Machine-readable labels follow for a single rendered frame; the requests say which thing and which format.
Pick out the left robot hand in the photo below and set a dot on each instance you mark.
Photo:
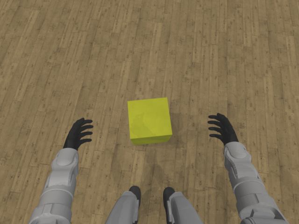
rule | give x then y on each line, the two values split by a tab
74	136

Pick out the right robot forearm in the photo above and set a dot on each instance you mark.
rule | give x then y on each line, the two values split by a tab
251	195

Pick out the carton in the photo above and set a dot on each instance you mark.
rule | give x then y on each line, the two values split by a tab
149	121

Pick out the left robot thigh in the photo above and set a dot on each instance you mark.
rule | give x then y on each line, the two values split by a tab
125	211

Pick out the right robot shin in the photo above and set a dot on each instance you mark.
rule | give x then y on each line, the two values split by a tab
176	194

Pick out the left robot forearm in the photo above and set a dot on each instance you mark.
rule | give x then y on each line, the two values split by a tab
55	202

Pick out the right robot hand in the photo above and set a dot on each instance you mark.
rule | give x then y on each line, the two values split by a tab
226	130

